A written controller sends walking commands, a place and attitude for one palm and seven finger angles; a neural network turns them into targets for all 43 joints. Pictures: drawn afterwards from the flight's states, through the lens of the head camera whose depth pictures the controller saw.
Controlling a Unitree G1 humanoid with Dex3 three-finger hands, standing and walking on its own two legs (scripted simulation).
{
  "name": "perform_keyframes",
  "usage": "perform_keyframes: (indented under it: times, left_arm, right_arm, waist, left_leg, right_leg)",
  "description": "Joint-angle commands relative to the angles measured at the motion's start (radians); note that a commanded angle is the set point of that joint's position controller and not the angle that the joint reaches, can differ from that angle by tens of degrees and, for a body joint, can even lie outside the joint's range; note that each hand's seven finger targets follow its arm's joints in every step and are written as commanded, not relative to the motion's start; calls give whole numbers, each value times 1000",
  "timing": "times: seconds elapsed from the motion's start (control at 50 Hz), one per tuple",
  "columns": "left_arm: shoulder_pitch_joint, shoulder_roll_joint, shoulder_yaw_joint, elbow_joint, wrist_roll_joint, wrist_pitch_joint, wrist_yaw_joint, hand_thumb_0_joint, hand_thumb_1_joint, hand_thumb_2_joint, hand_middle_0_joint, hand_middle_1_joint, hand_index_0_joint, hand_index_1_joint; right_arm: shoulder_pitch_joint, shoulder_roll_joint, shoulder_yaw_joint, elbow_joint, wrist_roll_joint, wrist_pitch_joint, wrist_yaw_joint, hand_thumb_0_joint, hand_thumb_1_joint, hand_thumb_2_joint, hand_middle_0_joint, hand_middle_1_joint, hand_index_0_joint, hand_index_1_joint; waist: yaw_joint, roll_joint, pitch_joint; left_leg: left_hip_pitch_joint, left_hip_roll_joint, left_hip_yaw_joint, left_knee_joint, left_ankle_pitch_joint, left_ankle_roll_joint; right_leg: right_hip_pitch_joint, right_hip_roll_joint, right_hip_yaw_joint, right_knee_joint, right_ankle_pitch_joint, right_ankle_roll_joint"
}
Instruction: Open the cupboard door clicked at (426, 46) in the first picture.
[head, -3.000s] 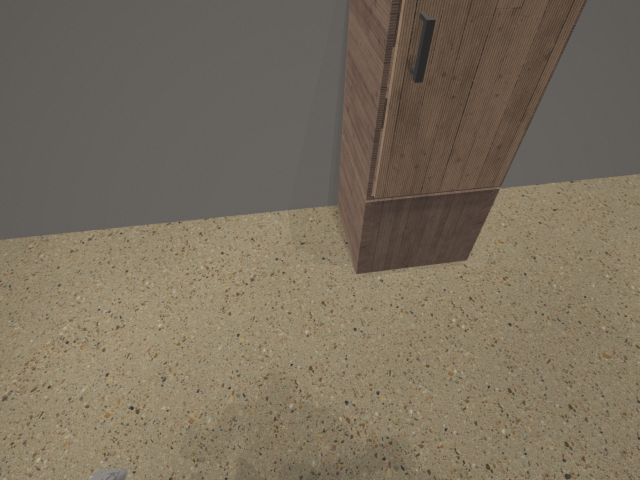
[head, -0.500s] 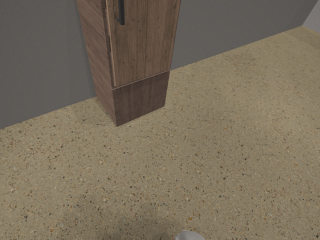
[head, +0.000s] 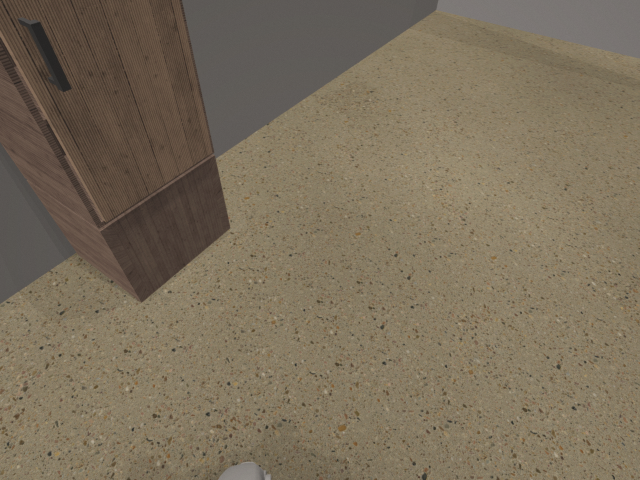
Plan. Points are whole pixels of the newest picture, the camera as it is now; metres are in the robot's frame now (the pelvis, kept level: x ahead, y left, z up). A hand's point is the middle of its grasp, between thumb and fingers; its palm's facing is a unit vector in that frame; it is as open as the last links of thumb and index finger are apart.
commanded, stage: walk to a spot facing it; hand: left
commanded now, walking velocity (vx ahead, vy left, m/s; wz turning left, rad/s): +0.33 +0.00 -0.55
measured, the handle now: (44, 55) +0.84 +0.61 +0.12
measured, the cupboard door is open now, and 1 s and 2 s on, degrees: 0 0 0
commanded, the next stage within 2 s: turn to face it in 1.48 s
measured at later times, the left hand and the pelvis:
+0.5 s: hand (187, 403) +0.26 +0.23 -0.17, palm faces -0.26 -0.96 -0.14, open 7.4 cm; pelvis +0.14 +0.06 +0.01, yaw -17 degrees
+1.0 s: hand (286, 288) +0.49 +0.09 -0.17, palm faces -0.43 -0.87 -0.24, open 7.2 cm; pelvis +0.35 -0.06 +0.00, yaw -28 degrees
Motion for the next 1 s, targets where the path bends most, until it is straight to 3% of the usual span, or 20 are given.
perform_keyframes:
  times: [0.0,0.06,0.08,0.1,0.12,0.14,0.18,0.22,0.28,0.44,0.58,0.66,0.7,0.72,0.74,0.76,0.78,0.82,0.88,0.98]
  left_arm:
    - [-17,240,66,-64,5,-32,12,0,900,900,-200,-300,-200,-300]
    - [-30,228,71,-62,2,-25,9,0,900,900,-200,-300,-200,-300]
    - [-46,210,70,-62,1,-22,8,0,900,900,-200,-300,-200,-300]
    - [-52,153,61,-77,-2,-17,4,0,900,900,-200,-300,-200,-300]
    - [-33,70,47,-94,-14,-11,-10,0,900,900,-200,-300,-200,-300]
    - [-52,94,52,-118,-6,-14,-11,0,900,900,-200,-300,-200,-300]
    - [-108,122,65,-90,6,-15,-29,0,900,900,-200,-300,-200,-300]
    - [-23,79,66,-41,14,1,-38,0,900,900,-200,-300,-200,-300]
    - [23,43,64,-9,12,17,-31,0,900,900,-200,-300,-200,-300]
    - [-121,10,58,-40,13,24,-27,0,900,900,-200,-300,-200,-300]
    - [-321,-23,31,-71,9,4,-30,0,900,900,-200,-300,-200,-300]
    - [-279,-22,30,-57,8,-15,-25,0,900,900,-200,-300,-200,-300]
    - [-118,6,41,-13,13,-27,-14,0,900,900,-200,-300,-200,-300]
    - [23,47,53,27,15,-38,-9,0,900,900,-200,-300,-200,-300]
    - [151,138,74,66,16,-47,2,0,900,900,-200,-300,-200,-300]
    - [257,234,94,85,1,-55,16,0,900,900,-200,-300,-200,-300]
    - [235,261,94,79,-23,-45,25,0,900,900,-200,-300,-200,-300]
    - [76,166,73,43,-21,-51,28,0,900,900,-200,-300,-200,-300]
    - [12,73,40,60,-5,-82,34,0,900,900,-200,-300,-200,-300]
    - [34,55,29,73,-2,-93,27,0,900,900,-200,-300,-200,-300]
  right_arm:
    - [-69,-59,-11,-130,5,-51,6,0,-900,-900,200,300,200,300]
    - [-14,-55,-8,-117,10,-72,-5,0,-900,-900,200,300,200,300]
    - [63,-71,-13,-94,12,-79,-13,0,-900,-900,200,300,200,300]
    - [178,-124,-23,-60,8,-88,-31,0,-900,-900,200,300,200,300]
    - [289,-241,-45,-32,-12,-92,-38,0,-900,-900,200,300,200,300]
    - [270,-249,-37,-35,-8,-89,-41,0,-900,-900,200,300,200,300]
    - [138,-148,-8,-49,2,-98,-42,0,-900,-900,200,300,200,300]
    - [73,-81,8,-43,2,-110,-45,0,-900,-900,200,300,200,300]
    - [127,-31,16,-5,12,-125,-53,0,-900,-900,200,300,200,300]
    - [282,10,17,95,11,-132,-58,0,-900,-900,200,300,200,300]
    - [399,31,29,172,-6,-119,-59,0,-900,-900,200,300,200,300]
    - [379,-2,18,171,-6,-113,-58,0,-900,-900,200,300,200,300]
    - [338,-37,8,157,1,-109,-55,0,-900,-900,200,300,200,300]
    - [294,-51,6,140,9,-109,-49,0,-900,-900,200,300,200,300]
    - [292,-18,8,121,24,-109,-35,0,-900,-900,200,300,200,300]
    - [276,48,19,76,36,-116,-38,0,-900,-900,200,300,200,300]
    - [181,27,14,40,32,-114,-45,0,-900,-900,200,300,200,300]
    - [157,36,3,40,13,-103,-44,0,-900,-900,200,300,200,300]
    - [184,86,13,71,-2,-70,-38,0,-900,-900,200,300,200,300]
    - [81,77,12,26,-2,-58,-13,0,-900,-900,200,300,200,300]
  waist:
    - [23,-159,53]
    - [-2,-163,43]
    - [-38,-111,20]
    - [-85,43,-30]
    - [-119,360,-83]
    - [-100,367,-54]
    - [-42,140,96]
    - [16,109,101]
    - [27,144,67]
    - [-10,75,103]
    - [-77,114,167]
    - [-35,129,109]
    - [42,162,1]
    - [117,156,-75]
    - [168,43,-182]
    - [174,-145,-300]
    - [167,-67,-244]
    - [80,-38,-86]
    - [-14,21,26]
    - [-24,-108,42]
  left_leg:
    - [39,-25,0,-163,-1,3]
    - [232,-70,26,-349,17,17]
    - [387,-73,27,-446,37,18]
    - [568,0,-55,-555,-70,32]
    - [677,295,-425,-723,-365,112]
    - [565,422,-605,-854,-565,169]
    - [349,344,-466,-881,-495,152]
    - [311,242,-200,-845,-238,89]
    - [358,178,-32,-807,18,45]
    - [550,220,66,-787,310,102]
    - [636,233,146,-753,520,161]
    - [650,230,238,-602,944,163]
    - [641,219,266,-393,1148,134]
    - [548,201,289,-210,1069,107]
    - [270,166,264,50,698,78]
    - [-69,-20,198,399,-237,22]
    - [-149,-32,29,513,-252,50]
    - [-173,47,-54,500,-65,47]
    - [-50,74,-40,322,-1,39]
    - [-65,64,-13,85,115,18]
  right_leg:
    - [-90,-235,281,-248,-216,-162]
    - [-154,-195,284,-168,-187,-143]
    - [-232,-160,261,-88,-191,-115]
    - [-334,-76,197,100,-190,-75]
    - [-517,63,25,463,-319,-15]
    - [-567,7,19,653,-301,-4]
    - [-549,-76,14,783,-125,-1]
    - [-490,-94,-7,798,15,17]
    - [-477,-92,-13,808,124,30]
    - [-649,-128,-65,686,150,48]
    - [-605,-107,-170,401,80,2]
    - [-412,-19,-243,251,0,-62]
    - [-206,37,-275,181,-5,-96]
    - [14,42,-272,104,72,-110]
    - [351,-112,-88,81,138,-165]
    - [594,-420,439,21,362,-307]
    - [499,-462,491,-78,511,-341]
    - [256,-412,350,-140,317,-266]
    - [-36,-296,134,-189,412,-197]
    - [-81,-216,60,-216,331,-185]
